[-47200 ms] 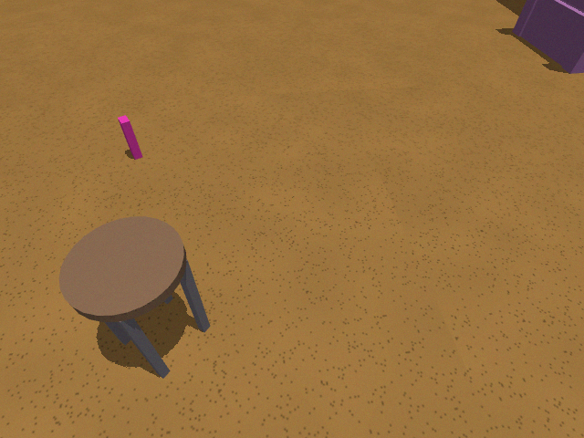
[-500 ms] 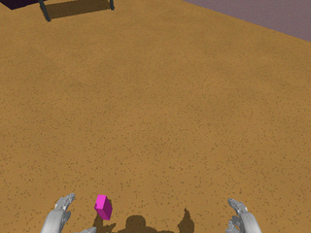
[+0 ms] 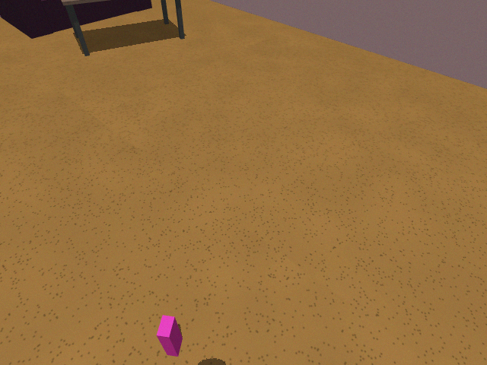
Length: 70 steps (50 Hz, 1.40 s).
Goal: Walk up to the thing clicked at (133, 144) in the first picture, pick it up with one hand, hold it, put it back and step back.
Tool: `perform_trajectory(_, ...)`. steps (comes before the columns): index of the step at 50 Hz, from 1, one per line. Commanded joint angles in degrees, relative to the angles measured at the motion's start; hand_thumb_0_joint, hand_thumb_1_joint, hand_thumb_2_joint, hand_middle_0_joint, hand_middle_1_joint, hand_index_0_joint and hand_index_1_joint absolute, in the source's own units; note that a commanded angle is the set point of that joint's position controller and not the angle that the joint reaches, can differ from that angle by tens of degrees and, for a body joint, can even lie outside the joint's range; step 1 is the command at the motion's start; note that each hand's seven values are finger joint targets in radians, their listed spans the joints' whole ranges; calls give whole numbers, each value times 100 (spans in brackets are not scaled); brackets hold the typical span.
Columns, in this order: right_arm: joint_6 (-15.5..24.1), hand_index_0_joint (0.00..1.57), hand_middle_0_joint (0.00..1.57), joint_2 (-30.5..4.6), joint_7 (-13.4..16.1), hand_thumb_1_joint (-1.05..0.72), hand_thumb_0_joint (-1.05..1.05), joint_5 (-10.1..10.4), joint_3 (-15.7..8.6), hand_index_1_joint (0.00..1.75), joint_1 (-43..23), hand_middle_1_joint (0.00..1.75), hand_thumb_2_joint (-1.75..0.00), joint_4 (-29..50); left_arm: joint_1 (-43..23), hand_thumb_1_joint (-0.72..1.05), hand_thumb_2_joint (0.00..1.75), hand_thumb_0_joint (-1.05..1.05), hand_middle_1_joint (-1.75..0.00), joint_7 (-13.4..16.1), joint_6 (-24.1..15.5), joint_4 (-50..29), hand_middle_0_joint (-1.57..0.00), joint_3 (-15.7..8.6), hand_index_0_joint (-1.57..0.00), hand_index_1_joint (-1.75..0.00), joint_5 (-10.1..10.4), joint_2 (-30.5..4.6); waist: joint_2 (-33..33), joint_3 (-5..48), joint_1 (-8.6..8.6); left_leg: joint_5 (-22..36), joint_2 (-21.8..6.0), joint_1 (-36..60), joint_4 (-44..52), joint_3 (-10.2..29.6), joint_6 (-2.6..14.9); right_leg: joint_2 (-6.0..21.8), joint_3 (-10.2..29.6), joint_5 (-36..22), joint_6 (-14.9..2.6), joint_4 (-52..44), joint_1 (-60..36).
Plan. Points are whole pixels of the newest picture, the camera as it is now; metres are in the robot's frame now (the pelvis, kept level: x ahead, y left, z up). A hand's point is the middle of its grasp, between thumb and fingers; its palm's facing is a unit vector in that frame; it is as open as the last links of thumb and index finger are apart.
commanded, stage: stand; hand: left
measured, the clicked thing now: (170, 337) +0.37 +0.23 -0.66
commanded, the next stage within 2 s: step back in 1.68 s
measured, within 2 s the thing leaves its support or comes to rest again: neither
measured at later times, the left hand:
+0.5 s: hand out of the picture +0.02 +0.25 -0.15, palm faces +0.00 -0.93 -0.36, open 7.4 cm
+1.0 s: hand out of the picture +0.08 +0.24 -0.15, palm faces -0.02 -0.94 -0.33, open 7.4 cm
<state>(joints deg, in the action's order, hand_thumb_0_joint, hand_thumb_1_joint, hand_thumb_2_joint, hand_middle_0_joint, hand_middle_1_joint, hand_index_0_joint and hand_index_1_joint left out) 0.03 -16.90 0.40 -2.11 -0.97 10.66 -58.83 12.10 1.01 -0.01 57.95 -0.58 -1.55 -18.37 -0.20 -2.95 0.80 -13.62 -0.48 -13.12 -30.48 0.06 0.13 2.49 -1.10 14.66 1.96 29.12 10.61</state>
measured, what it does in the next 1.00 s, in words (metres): stands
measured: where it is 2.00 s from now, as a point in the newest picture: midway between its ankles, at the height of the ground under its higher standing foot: outside the picture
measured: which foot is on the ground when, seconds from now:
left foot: down 0.00-1.00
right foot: down 0.00-1.00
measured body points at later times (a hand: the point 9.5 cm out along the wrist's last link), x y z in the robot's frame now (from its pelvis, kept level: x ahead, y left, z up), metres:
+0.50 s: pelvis -0.01 -0.01 +0.01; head -0.02 -0.01 +0.46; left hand +0.02 +0.29 -0.13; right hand +0.05 -0.30 -0.13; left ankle +0.04 +0.12 -0.73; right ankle +0.01 -0.14 -0.73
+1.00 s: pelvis +0.01 -0.01 +0.01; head +0.02 -0.01 +0.46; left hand +0.09 +0.28 -0.12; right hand +0.08 -0.30 -0.13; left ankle +0.04 +0.12 -0.73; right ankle +0.02 -0.14 -0.73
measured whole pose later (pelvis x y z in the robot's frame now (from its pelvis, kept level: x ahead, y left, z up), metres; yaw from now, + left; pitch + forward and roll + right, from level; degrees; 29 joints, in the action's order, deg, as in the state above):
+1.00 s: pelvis +0.01 -0.01 +0.01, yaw -1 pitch -3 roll +0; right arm 0.7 -19.1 0.4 -1.0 0.0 7.1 -65.7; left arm 6.1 0.1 -0.8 66.5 -0.6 -0.7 -18.6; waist -0.8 -3.6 0.1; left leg -9.7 -1.2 -8.0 -20.7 -0.4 -0.8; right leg 1.7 -0.8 10.9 1.4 20.0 6.1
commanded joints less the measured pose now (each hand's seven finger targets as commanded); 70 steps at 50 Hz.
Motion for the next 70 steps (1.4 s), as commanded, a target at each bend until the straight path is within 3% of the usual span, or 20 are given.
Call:
perform_trajectory(1,135,20,20,-1228,55,-90,0,50,-251,30,-348,30,-90,212,-275,90,90,0,-30,65,-177,-130,-20,-216,-20,-30,9,-1101,-137,113,-20,-227,-526,-62,1206,727,157,357,426,-167,-286,-793,-168)
perform_trajectory(5,140,20,20,-1233,52,-90,0,68,-228,30,-414,30,-90,47,-303,90,90,0,-30,54,-185,102,-20,-186,-20,-30,-2,-1117,-122,74,-12,-195,-538,92,1346,740,121,386,416,-155,-257,-949,-157)
perform_trajectory(12,113,20,20,-1267,38,-90,0,79,-212,30,-450,30,-90,-134,-316,90,90,0,-30,34,-161,393,-20,-179,-20,-30,0,-1162,-106,-71,-8,-712,-561,-7,1581,766,101,369,414,73,-225,-1092,-139)
perform_trajectory(24,78,20,20,-1301,-5,-90,0,94,-196,30,-413,30,-90,-266,-427,90,90,0,-30,11,-173,523,-20,-180,-20,-30,16,-1281,71,-78,-82,-577,-500,136,1377,617,103,467,622,595,-249,-1397,148)
perform_trajectory(28,101,20,20,-1289,-7,-90,0,101,-166,30,-418,30,-90,-293,-471,90,90,0,-30,9,-190,536,-20,-194,-20,-30,34,-1288,23,108,-79,-170,-542,248,1341,597,113,493,604,123,-257,-1334,-41)
perform_trajectory(38,107,20,20,-1348,17,-90,0,114,-129,30,-446,30,-90,-357,-558,90,90,0,-30,-11,-163,574,-20,-181,-20,-30,41,-1252,3,55,-77,-131,-581,187,1429,592,89,461,551,-1,-261,-1305,-107)
perform_trajectory(45,167,20,20,-1355,43,-90,0,134,-97,30,-436,30,-90,-427,-652,90,90,0,-30,-9,-202,557,-20,-192,-20,-30,85,-1219,-44,423,-70,1067,-652,549,1294,479,96,538,545,-1252,-249,-1196,-520)
perform_trajectory(53,171,20,20,-1393,65,-90,0,146,-107,30,-536,30,-90,-426,-752,90,90,0,-30,-3,-173,554,-20,-214,-20,-30,79,-1240,7,445,-67,1456,-695,714,1343,450,69,519,465,-1457,-219,-1221,-598)
perform_trajectory(60,165,20,20,-1419,57,-90,0,137,-131,30,-644,30,-90,-412,-840,90,90,0,-30,-5,-168,556,-20,-213,-20,-30,78,-1223,39,377,-87,1380,-702,764,1371,431,51,515,452,-1327,-210,-1307,-534)
perform_trajectory(63,158,20,20,-1435,49,-90,0,125,-135,30,-659,30,-90,-420,-801,90,90,0,-30,-18,-155,573,-20,-222,-20,-30,81,-1231,-49,212,-71,793,-667,591,1498,445,37,502,480,-878,-210,-1405,-473)
perform_trajectory(67,159,20,20,-1399,38,-90,0,127,-143,30,-722,30,-90,-380,-841,90,90,0,-30,-22,-168,534,-20,-240,-20,-30,64,-1271,33,300,-73,873,-701,659,1500,467,59,516,481,-872,-224,-1409,-460)
perform_trajectory(70,174,20,20,-1451,35,-90,0,136,-145,30,-751,30,-90,-366,-802,90,90,0,-30,-27,-184,525,-20,-225,-20,-30,62,-1235,-13,449,-74,1137,-709,754,1405,441,86,541,486,-1205,-223,-1409,-564)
